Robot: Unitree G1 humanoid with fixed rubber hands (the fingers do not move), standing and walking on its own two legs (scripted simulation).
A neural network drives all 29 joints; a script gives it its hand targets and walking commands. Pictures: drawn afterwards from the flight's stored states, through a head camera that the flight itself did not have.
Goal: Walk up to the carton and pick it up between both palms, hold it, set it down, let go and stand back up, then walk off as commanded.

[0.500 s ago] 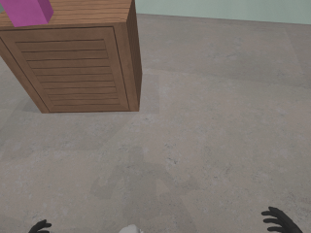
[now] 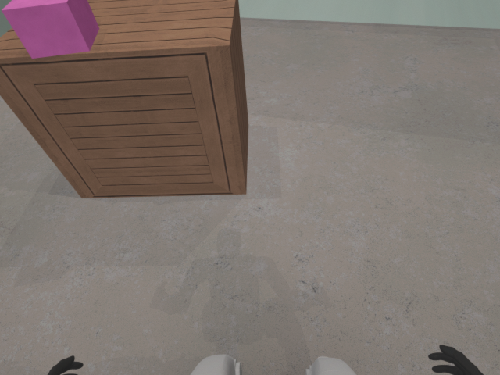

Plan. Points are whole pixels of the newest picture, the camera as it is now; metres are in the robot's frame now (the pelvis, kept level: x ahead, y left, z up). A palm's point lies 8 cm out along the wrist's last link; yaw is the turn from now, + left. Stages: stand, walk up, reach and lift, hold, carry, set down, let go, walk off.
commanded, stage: walk up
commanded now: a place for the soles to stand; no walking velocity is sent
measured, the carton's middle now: (56, 20) +1.17 +0.63 +0.11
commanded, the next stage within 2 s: none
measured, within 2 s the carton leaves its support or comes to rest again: neither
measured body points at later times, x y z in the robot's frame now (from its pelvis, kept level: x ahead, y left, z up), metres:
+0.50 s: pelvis +0.16 +0.14 -0.01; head +0.20 +0.12 +0.44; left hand +0.29 +0.46 -0.09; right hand +0.19 -0.20 -0.11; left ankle +0.12 +0.19 -0.70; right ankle +0.26 +0.01 -0.68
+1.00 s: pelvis +0.30 +0.26 -0.01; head +0.31 +0.25 +0.43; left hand +0.39 +0.61 -0.09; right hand +0.42 -0.06 -0.10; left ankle +0.33 +0.37 -0.70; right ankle +0.30 +0.08 -0.65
